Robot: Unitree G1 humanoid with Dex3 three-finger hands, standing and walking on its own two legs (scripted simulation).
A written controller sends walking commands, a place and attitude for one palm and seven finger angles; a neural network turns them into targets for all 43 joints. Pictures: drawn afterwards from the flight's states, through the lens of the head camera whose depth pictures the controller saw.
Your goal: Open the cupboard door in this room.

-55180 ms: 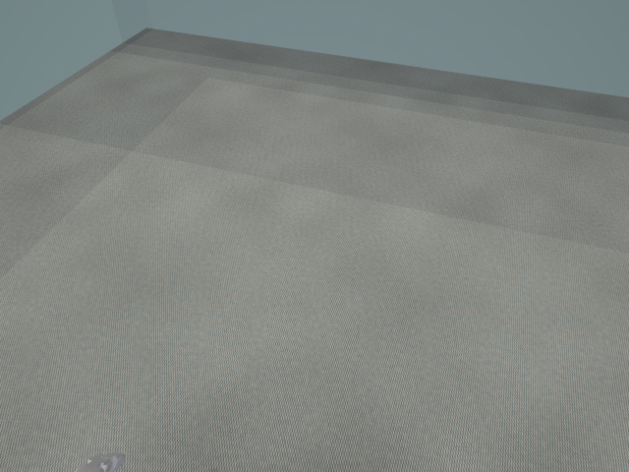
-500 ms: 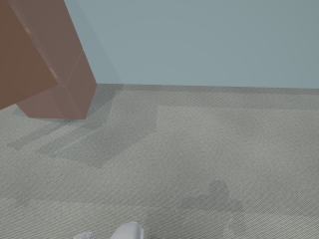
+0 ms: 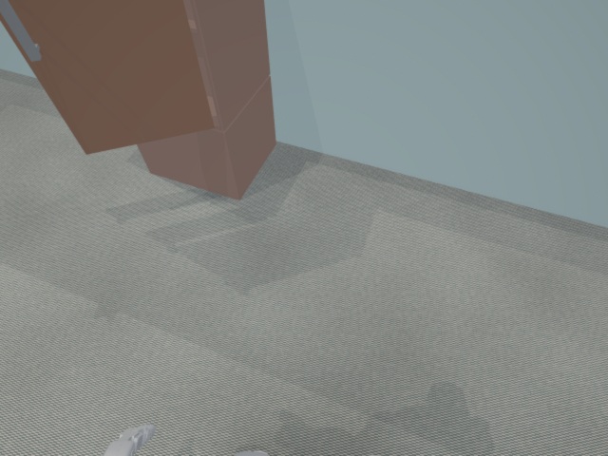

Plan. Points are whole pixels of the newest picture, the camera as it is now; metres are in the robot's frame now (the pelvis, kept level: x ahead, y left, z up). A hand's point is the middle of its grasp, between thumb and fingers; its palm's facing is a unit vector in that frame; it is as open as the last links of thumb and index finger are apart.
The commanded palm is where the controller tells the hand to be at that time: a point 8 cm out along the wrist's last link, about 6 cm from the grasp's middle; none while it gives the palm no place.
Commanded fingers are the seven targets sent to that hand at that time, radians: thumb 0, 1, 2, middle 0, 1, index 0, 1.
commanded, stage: turn to face it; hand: left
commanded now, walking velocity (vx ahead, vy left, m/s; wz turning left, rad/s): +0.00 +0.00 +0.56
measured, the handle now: (17, 21) +0.97 +0.72 +0.07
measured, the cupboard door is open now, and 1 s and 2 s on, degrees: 40 40 40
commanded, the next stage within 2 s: take the last steps up to it in 0.44 s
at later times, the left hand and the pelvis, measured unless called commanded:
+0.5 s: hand out of the picture -0.04 +0.22 -0.18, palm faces +0.33 -0.92 -0.23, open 7.3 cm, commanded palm none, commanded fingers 0.00 0.90 0.90 -0.20 -0.30 -0.20 -0.30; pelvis +0.00 +0.01 +0.00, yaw +16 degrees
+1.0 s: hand out of the picture -0.05 +0.19 -0.16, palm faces +0.47 -0.86 -0.17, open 7.3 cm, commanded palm none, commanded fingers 0.00 0.90 0.90 -0.20 -0.30 -0.20 -0.30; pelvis +0.06 +0.05 +0.01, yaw +24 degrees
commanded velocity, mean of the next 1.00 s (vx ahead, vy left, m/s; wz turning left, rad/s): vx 0.14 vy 0.06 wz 0.26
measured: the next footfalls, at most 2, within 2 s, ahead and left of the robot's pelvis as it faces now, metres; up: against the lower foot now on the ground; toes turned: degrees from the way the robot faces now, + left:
right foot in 0.04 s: +0.04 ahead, -0.13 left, +0.00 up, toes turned -1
left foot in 0.40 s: +0.02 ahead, +0.12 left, +0.00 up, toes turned +18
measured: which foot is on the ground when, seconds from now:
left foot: down 0.00-0.04, up 0.06-0.38, down 0.40-0.74, up 0.76-1.00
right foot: up 0.00-0.02, down 0.04-0.40, up 0.42-0.72, down 0.74-1.00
